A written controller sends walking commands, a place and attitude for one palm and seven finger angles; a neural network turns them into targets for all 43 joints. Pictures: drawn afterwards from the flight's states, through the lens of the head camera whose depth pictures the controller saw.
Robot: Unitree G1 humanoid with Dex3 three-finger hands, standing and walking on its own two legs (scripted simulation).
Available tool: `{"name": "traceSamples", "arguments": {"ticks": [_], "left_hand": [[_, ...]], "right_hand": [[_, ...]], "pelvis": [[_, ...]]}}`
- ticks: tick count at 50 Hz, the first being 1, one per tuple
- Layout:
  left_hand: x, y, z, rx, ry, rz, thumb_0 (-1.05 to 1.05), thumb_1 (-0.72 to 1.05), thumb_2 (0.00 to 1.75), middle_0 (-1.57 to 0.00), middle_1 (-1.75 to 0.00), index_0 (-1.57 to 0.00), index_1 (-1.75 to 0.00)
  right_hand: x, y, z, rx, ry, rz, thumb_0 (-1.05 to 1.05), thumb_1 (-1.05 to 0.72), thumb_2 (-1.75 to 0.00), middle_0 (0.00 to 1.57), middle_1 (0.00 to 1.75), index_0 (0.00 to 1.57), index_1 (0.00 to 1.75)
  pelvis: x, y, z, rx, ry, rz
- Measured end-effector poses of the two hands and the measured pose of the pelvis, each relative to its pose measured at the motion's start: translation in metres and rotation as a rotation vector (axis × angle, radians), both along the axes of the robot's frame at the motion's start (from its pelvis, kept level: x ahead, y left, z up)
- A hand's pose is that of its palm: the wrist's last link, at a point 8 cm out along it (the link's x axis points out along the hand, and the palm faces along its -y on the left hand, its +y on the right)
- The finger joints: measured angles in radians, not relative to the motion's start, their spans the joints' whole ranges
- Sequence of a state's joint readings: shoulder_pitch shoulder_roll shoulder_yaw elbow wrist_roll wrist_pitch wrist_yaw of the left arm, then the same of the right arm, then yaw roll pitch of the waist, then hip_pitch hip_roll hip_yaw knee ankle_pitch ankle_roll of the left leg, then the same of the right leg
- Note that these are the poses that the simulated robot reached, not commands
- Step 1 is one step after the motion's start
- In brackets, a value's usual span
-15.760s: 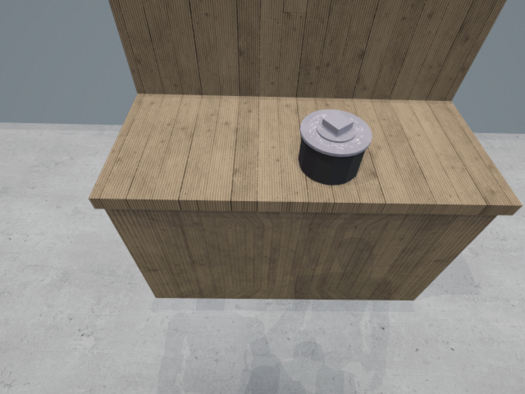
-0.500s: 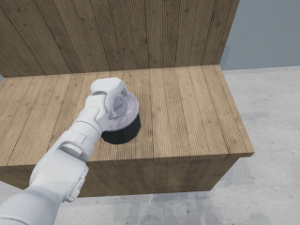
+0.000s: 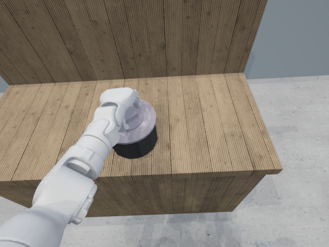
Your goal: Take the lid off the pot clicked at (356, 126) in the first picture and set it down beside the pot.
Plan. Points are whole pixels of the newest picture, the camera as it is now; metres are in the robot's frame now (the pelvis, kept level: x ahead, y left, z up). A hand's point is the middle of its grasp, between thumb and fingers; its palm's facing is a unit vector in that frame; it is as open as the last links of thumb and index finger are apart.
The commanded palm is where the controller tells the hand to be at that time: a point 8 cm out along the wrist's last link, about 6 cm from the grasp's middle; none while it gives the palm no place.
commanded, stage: close the fingers and squeeze the knob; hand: left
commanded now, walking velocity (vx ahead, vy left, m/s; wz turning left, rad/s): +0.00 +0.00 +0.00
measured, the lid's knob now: (126, 114) +0.48 +0.11 +0.02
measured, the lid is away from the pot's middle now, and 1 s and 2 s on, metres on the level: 0.00 0.00 0.01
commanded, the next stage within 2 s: lift the lid straight up in 1.12 s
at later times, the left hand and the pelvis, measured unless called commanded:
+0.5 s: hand (123, 117) +0.44 +0.11 +0.05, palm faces -0.35 -0.06 -0.93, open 8.7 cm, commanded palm +0.44 +0.11 +0.11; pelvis +0.00 +0.00 +0.00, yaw +0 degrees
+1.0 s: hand (123, 117) +0.44 +0.11 +0.05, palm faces -0.35 -0.06 -0.93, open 8.5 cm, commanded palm +0.44 +0.11 +0.11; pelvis +0.00 +0.00 +0.00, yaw +0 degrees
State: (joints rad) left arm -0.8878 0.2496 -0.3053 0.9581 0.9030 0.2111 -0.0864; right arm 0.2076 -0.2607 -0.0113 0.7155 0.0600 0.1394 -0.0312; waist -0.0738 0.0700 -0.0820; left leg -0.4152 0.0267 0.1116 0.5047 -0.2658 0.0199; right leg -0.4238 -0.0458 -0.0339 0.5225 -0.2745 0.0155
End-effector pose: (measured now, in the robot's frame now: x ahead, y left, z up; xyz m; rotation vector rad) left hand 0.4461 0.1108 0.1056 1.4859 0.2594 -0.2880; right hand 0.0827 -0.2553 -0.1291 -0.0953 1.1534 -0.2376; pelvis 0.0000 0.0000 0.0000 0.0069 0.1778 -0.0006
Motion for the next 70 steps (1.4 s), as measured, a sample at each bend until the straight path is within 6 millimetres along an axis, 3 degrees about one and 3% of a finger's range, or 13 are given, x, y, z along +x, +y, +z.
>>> {"name": "traceSamples", "arguments": {"ticks": [19, 33, 56, 70], "left_hand": [[-0.002, 0.000, 0.000, 0.002, 0.007, -0.003, 0.00, 0.02, 0.97, -0.59, -0.91, -0.62, -0.91], [-0.002, 0.000, 0.000, 0.004, 0.010, -0.001, -0.01, 0.08, 0.86, -0.58, -0.92, -0.62, -0.93], [-0.001, -0.001, 0.000, 0.005, 0.012, 0.006, 0.00, 0.07, 0.88, -0.59, -0.92, -0.64, -0.94], [-0.003, 0.001, 0.002, -0.015, 0.005, -0.016, 0.00, 0.07, 0.89, -0.59, -0.92, -0.67, -0.94]], "right_hand": [[-0.019, -0.001, -0.002, -0.010, 0.031, -0.016, 0.00, -0.90, -0.90, 0.20, 0.30, 0.20, 0.30], [-0.023, -0.005, -0.001, -0.011, 0.029, -0.027, 0.01, -0.90, -0.90, 0.20, 0.30, 0.20, 0.30], [-0.005, -0.005, 0.000, -0.010, 0.004, -0.007, 0.00, -0.90, -0.90, 0.20, 0.30, 0.20, 0.30], [-0.015, -0.006, 0.001, -0.017, 0.009, -0.029, 0.00, -0.90, -0.90, 0.20, 0.30, 0.20, 0.30]], "pelvis": [[-0.004, 0.002, 0.000, 0.000, -0.002, -0.001], [-0.004, 0.000, 0.000, -0.001, -0.005, -0.004], [-0.001, -0.002, 0.000, -0.001, -0.003, 0.001], [-0.001, 0.000, 0.001, -0.003, -0.011, -0.005]]}}
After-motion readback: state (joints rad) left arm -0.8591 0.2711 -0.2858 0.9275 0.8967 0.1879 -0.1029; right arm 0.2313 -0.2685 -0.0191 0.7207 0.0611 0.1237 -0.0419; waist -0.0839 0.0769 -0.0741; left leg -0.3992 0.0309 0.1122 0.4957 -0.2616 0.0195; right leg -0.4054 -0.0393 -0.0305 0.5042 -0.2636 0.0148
